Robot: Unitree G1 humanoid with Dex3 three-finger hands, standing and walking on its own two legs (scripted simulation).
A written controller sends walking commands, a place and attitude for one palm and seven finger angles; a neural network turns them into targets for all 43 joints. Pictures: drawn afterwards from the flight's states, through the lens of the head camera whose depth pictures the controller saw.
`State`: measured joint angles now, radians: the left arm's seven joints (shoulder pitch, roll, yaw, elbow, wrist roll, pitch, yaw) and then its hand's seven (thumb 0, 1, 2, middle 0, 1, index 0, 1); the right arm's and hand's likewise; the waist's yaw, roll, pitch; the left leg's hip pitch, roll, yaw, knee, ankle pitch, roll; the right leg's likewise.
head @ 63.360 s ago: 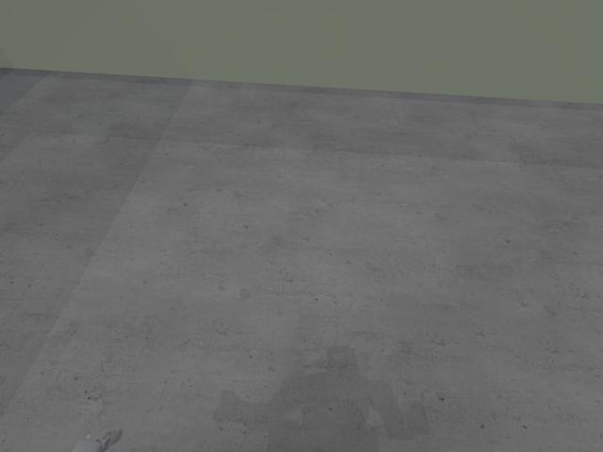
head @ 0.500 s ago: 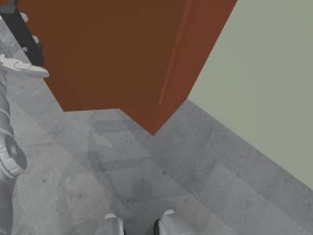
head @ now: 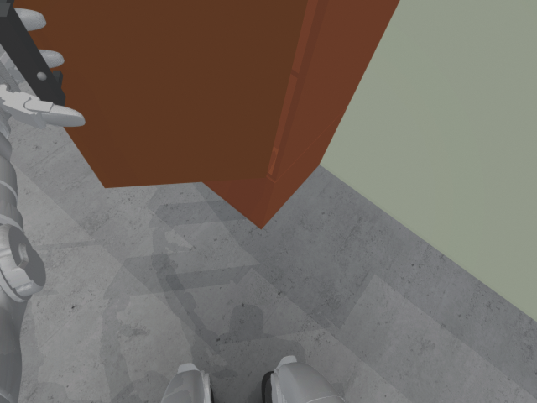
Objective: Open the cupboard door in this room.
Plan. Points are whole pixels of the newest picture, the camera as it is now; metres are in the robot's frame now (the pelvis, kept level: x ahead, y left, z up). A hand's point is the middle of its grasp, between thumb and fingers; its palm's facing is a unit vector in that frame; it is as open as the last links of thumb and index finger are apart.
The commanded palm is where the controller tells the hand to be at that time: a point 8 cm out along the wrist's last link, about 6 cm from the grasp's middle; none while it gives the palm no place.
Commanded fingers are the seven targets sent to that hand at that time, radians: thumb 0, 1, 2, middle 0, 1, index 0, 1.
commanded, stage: slide the fingers in behind the handle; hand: left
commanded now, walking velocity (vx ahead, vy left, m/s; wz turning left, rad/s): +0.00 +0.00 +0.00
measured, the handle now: (33, 51) +0.59 +0.26 +0.11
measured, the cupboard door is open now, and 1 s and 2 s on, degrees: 47 46 68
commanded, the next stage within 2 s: close the thumb around the handle in 0.18 s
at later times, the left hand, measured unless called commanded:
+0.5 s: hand (42, 76) +0.54 +0.24 +0.11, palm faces +0.02 -1.00 -0.01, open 12.6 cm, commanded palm +0.53 +0.27 +0.10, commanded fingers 0.00 0.17 0.59 -0.35 -1.27 -0.35 -1.27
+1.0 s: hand (50, 75) +0.55 +0.23 +0.10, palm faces +0.02 -1.00 -0.01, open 5.6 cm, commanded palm +0.53 +0.28 +0.10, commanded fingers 0.00 0.90 0.90 -0.40 -1.35 -0.40 -1.35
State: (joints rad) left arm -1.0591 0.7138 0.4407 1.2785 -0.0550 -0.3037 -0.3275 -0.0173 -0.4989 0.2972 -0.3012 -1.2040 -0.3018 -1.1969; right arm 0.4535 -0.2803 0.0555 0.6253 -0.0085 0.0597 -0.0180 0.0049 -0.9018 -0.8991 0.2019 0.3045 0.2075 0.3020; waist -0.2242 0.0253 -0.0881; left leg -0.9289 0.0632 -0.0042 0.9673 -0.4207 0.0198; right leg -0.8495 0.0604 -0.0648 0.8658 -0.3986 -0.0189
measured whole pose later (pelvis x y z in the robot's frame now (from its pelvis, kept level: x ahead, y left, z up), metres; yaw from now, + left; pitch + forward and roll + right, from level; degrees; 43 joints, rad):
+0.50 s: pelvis +0.01 +0.01 +0.00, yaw +0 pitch +22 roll -4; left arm -1.06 0.69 0.43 1.28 -0.06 -0.29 -0.33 -0.02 -0.29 0.39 -0.32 -1.23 -0.33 -1.23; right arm 0.45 -0.27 0.06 0.63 -0.01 0.07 -0.01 0.00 -0.90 -0.90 0.20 0.30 0.21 0.30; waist -0.22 0.03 -0.09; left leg -0.92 0.05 0.00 0.96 -0.43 0.03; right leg -0.84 0.05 -0.06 0.86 -0.41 -0.01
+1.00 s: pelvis +0.01 +0.01 +0.00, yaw +0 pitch +22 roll -5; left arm -1.06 0.69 0.45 1.29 -0.04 -0.30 -0.31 0.00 0.72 0.84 -0.38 -1.35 -0.39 -1.34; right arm 0.45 -0.27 0.06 0.62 -0.02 0.07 -0.01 0.00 -0.90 -0.90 0.20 0.30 0.21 0.30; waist -0.24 0.03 -0.09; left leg -0.93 0.06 0.00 0.97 -0.44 0.03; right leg -0.85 0.05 -0.06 0.86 -0.41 0.00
